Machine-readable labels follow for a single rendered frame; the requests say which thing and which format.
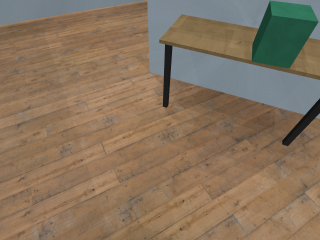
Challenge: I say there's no carton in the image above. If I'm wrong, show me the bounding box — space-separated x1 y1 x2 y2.
252 0 319 69

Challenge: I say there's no table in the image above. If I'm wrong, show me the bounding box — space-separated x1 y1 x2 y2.
159 14 320 146

